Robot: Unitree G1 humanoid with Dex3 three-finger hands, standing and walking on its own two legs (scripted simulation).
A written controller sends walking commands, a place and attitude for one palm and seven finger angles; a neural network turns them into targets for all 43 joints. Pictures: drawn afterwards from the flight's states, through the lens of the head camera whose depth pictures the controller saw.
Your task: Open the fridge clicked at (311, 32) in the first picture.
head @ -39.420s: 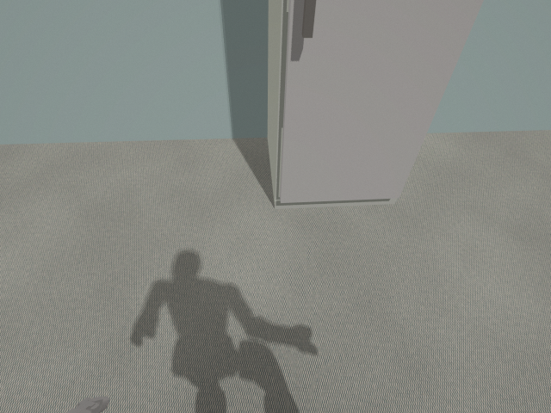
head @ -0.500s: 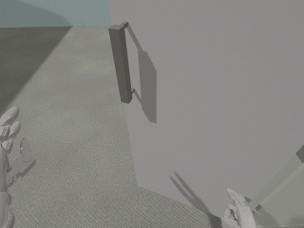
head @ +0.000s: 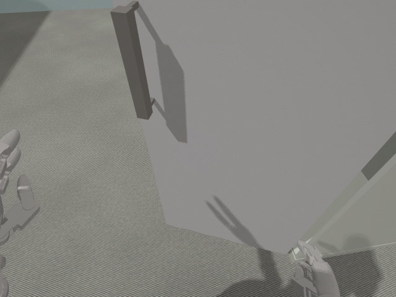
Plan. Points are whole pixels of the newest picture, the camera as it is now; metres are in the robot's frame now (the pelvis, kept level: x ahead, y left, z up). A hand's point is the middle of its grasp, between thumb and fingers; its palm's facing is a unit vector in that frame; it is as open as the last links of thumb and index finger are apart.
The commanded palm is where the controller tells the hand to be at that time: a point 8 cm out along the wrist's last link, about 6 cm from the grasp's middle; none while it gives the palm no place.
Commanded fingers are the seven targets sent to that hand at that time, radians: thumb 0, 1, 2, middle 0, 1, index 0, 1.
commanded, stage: step back with the hand held close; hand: left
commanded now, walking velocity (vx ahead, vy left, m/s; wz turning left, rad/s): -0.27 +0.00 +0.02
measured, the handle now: (140, 66) +0.51 +0.16 +0.21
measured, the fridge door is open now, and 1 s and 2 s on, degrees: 67 67 67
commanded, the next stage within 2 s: stop stepping back and stand still in 0.72 s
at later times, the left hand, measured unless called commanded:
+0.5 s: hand out of the picture +0.09 +0.27 +0.16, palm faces +0.52 -0.75 -0.41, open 7.4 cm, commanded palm +0.02 +0.30 +0.18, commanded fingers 0.00 0.90 0.90 -0.20 -0.30 -0.20 -0.30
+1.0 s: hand out of the picture -0.08 +0.26 +0.19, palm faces +0.61 -0.70 -0.36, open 7.4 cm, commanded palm -0.18 +0.29 +0.18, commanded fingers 0.00 0.90 0.90 -0.20 -0.30 -0.20 -0.30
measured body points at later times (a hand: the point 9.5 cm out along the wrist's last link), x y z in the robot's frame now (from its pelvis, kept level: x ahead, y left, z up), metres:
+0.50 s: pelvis -0.10 -0.01 -0.02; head -0.09 +0.01 +0.43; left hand +0.06 +0.30 +0.18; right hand +0.07 -0.23 -0.09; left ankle -0.01 +0.12 -0.73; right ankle +0.02 -0.15 -0.74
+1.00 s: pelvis -0.25 -0.03 -0.03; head -0.25 +0.00 +0.42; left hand -0.11 +0.30 +0.21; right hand -0.05 -0.22 -0.10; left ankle -0.08 +0.12 -0.73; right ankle -0.24 -0.16 -0.62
